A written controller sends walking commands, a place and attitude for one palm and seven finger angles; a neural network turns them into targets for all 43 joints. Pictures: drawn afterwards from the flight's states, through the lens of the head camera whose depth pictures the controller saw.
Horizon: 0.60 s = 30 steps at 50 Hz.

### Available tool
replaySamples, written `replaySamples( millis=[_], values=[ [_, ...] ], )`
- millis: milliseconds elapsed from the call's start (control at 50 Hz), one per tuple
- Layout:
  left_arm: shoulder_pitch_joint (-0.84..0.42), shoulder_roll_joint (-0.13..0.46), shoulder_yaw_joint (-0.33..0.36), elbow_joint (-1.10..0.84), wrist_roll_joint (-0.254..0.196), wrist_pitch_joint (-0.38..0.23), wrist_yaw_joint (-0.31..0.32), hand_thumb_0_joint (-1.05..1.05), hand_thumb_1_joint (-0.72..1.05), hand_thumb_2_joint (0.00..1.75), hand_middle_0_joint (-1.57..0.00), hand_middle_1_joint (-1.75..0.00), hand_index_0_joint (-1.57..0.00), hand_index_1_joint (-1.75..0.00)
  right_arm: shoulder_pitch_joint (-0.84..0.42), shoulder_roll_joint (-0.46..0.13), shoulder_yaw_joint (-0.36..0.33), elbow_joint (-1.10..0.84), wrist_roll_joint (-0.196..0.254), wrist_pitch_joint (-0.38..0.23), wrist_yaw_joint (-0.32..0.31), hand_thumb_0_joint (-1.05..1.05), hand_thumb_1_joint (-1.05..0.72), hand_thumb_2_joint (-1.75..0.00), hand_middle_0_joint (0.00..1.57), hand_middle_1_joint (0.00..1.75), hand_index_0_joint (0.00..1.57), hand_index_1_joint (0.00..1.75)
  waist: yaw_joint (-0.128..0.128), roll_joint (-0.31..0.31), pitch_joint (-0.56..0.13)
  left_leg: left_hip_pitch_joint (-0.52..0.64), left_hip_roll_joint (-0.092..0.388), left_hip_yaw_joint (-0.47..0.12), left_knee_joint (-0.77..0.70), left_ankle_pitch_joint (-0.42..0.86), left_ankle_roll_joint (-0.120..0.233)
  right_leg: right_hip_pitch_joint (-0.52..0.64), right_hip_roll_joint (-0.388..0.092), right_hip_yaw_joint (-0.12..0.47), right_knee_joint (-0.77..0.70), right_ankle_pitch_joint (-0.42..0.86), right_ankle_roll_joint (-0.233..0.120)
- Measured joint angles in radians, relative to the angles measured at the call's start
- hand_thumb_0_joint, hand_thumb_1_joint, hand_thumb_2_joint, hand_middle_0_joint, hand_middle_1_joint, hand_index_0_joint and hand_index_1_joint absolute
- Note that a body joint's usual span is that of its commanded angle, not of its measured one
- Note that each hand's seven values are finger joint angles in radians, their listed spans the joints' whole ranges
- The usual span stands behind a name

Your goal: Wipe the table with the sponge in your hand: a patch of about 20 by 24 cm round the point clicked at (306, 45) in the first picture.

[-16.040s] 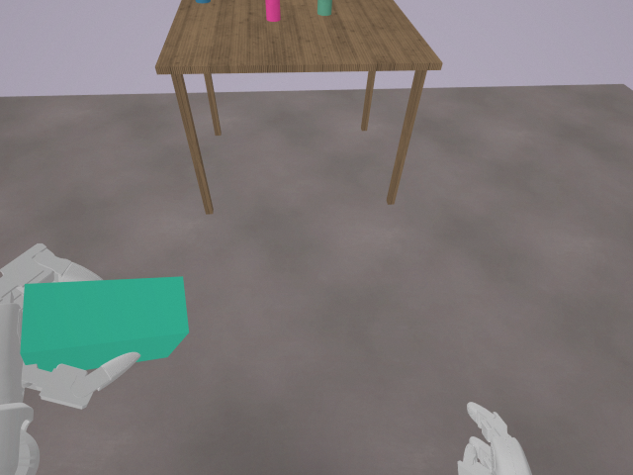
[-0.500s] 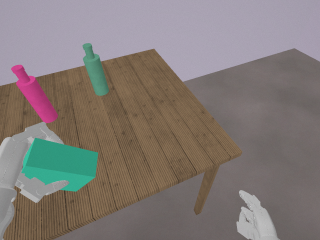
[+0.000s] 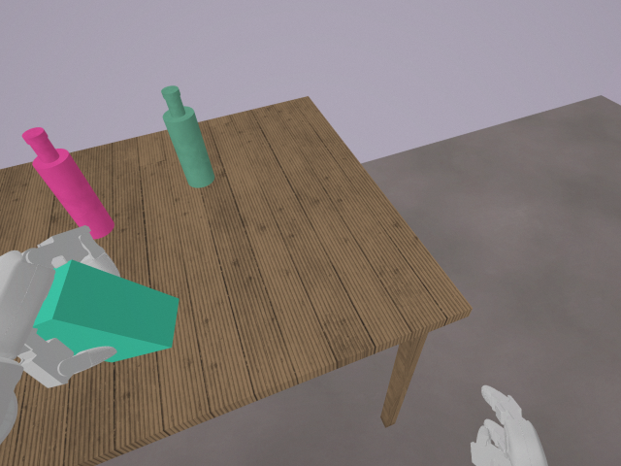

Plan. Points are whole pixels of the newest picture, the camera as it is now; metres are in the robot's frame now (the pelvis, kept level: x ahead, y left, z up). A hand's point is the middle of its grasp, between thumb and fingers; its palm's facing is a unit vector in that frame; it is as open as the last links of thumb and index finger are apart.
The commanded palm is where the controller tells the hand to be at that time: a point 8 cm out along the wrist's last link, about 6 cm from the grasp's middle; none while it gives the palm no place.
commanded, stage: turn the palm down, sponge in hand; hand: left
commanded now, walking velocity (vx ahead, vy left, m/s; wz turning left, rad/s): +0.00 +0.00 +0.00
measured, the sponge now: (112, 322) +0.22 +0.25 +0.13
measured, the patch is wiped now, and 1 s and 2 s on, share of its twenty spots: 0.00 0.00 0.00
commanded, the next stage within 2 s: move the sponge above the wiping area in 1.36 s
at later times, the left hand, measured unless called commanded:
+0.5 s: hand (37, 302) +0.22 +0.32 +0.16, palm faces +0.25 -0.23 -0.94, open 9.8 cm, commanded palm +0.18 +0.31 +0.19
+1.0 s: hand (32, 293) +0.24 +0.34 +0.14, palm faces +0.12 -0.09 -0.99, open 9.8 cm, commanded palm +0.19 +0.32 +0.19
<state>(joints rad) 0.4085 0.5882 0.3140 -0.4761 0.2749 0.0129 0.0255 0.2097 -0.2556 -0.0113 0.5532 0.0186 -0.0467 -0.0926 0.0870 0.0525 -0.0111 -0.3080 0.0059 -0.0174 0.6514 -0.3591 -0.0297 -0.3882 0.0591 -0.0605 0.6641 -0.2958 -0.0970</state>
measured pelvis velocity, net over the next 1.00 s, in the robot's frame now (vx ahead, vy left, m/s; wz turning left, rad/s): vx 0.00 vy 0.04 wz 0.00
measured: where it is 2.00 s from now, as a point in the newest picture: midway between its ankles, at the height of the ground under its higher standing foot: outside the picture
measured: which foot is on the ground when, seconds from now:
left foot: down 0.00-1.00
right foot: down 0.00-1.00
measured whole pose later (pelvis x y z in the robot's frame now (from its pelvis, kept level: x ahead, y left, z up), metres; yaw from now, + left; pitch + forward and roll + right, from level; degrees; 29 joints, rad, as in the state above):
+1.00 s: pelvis +0.00 +0.04 +0.02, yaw +0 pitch -2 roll +1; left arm 0.10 0.50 -0.01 -0.22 0.86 0.51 0.00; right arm 0.03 -0.26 0.05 0.65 0.05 0.02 -0.07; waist 0.12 0.11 0.01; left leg -0.13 -0.04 0.00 0.42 -0.25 0.03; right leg -0.21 0.02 -0.03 0.44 -0.19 -0.04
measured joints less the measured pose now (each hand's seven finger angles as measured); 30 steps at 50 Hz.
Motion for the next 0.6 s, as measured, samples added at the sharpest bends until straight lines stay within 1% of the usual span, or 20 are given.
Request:
replaySamples(
  millis=[40,80,140,180,220,280,360,400,440,500,560,600],
  values=[
    [-0.004,-0.002,0.001,0.002,0.020,0.040,0.032,-0.01,-0.47,1.01,-0.77,-1.34,-0.79,-1.33,0.008,-0.011,-0.006,0.000,0.003,0.012,-0.003,0.01,-0.90,-0.90,0.21,0.30,0.21,0.30,0.005,0.008,-0.006,-0.003,-0.003,0.000,0.001,0.000,0.002,-0.003,-0.003,0.001,0.002,-0.001,0.002],
    [-0.015,0.000,-0.003,0.024,0.041,0.098,0.049,-0.01,-0.47,1.01,-0.77,-1.34,-0.79,-1.33,0.009,-0.022,-0.007,0.003,0.012,0.025,-0.012,0.01,-0.90,-0.90,0.21,0.30,0.21,0.30,0.007,0.017,-0.008,-0.004,-0.007,0.001,-0.002,0.003,0.005,-0.005,-0.007,0.002,0.003,-0.001,0.006],
    [-0.040,0.003,-0.023,0.076,0.077,0.183,0.042,-0.01,-0.47,1.01,-0.77,-1.34,-0.79,-1.33,0.004,-0.033,-0.002,0.002,0.024,0.040,-0.028,0.01,-0.90,-0.90,0.21,0.30,0.21,0.30,0.005,0.028,-0.007,-0.004,-0.013,0.001,-0.007,0.009,0.011,-0.006,-0.013,0.002,0.001,0.003,0.010],
    [-0.052,0.003,-0.045,0.101,0.103,0.217,0.025,-0.01,-0.47,1.01,-0.77,-1.34,-0.79,-1.33,-0.002,-0.034,0.006,0.001,0.032,0.039,-0.040,0.01,-0.90,-0.90,0.21,0.30,0.20,0.30,0.002,0.029,-0.002,-0.001,-0.015,0.001,-0.009,0.013,0.015,-0.002,-0.015,0.002,-0.001,0.005,0.013],
    [-0.062,-0.006,-0.077,0.115,0.134,0.224,0.011,-0.01,-0.47,1.01,-0.77,-1.34,-0.79,-1.33,-0.011,-0.031,0.013,0.000,0.033,0.032,-0.049,0.01,-0.90,-0.90,0.20,0.30,0.20,0.30,0.001,0.029,0.004,0.002,-0.015,0.001,-0.009,0.014,0.017,0.003,-0.015,0.002,-0.006,0.009,0.014],
    [-0.061,-0.020,-0.131,0.097,0.188,0.195,0.004,-0.01,-0.47,1.01,-0.77,-1.34,-0.79,-1.33,-0.023,-0.019,0.021,0.003,0.027,0.015,-0.056,0.02,-0.90,-0.90,0.20,0.30,0.20,0.30,0.001,0.024,0.008,0.013,-0.015,0.005,-0.014,0.015,0.019,0.015,-0.014,0.006,-0.014,0.014,0.016],
    [-0.063,-0.023,-0.186,0.063,0.259,0.161,0.030,-0.01,-0.47,1.01,-0.77,-1.34,-0.79,-1.33,-0.038,-0.001,0.030,0.010,0.015,-0.001,-0.050,0.01,-0.90,-0.90,0.20,0.30,0.20,0.30,0.004,0.022,0.000,0.036,-0.016,0.011,-0.031,0.019,0.023,0.037,-0.015,0.014,-0.034,0.022,0.022],
    [-0.075,-0.017,-0.188,0.064,0.278,0.176,0.049,-0.01,-0.47,1.01,-0.77,-1.34,-0.79,-1.33,-0.051,0.006,0.036,0.018,0.016,0.002,-0.042,0.01,-0.90,-0.90,0.20,0.30,0.20,0.30,0.008,0.025,-0.005,0.051,-0.017,0.016,-0.045,0.024,0.026,0.050,-0.015,0.019,-0.048,0.027,0.024],
    [-0.101,-0.015,-0.187,0.080,0.293,0.220,0.062,-0.01,-0.47,1.01,-0.77,-1.34,-0.79,-1.33,-0.062,0.009,0.041,0.024,0.019,0.014,-0.035,0.01,-0.90,-0.90,0.20,0.30,0.20,0.30,0.012,0.029,-0.010,0.064,-0.019,0.018,-0.062,0.031,0.028,0.064,-0.017,0.022,-0.064,0.035,0.028],
    [-0.153,-0.021,-0.181,0.128,0.317,0.311,0.061,-0.01,-0.47,1.01,-0.77,-1.34,-0.79,-1.33,-0.085,0.003,0.053,0.034,0.029,0.034,-0.028,0.01,-0.90,-0.90,0.21,0.30,0.21,0.30,0.016,0.041,-0.007,0.083,-0.025,0.017,-0.088,0.046,0.033,0.084,-0.022,0.022,-0.090,0.048,0.033],
    [-0.193,-0.031,-0.198,0.175,0.354,0.391,0.025,-0.01,-0.47,1.01,-0.77,-1.34,-0.79,-1.33,-0.104,-0.007,0.063,0.034,0.036,0.047,-0.026,0.01,-0.90,-0.90,0.21,0.30,0.21,0.30,0.016,0.052,0.001,0.095,-0.033,0.012,-0.112,0.061,0.040,0.099,-0.031,0.019,-0.112,0.059,0.040],
    [-0.203,-0.045,-0.223,0.186,0.384,0.419,-0.008,-0.01,-0.47,1.01,-0.77,-1.34,-0.79,-1.33,-0.116,-0.012,0.066,0.034,0.038,0.049,-0.026,0.01,-0.90,-0.90,0.21,0.30,0.21,0.30,0.019,0.057,0.011,0.104,-0.038,0.011,-0.127,0.070,0.045,0.108,-0.035,0.019,-0.125,0.066,0.044]
  ],
)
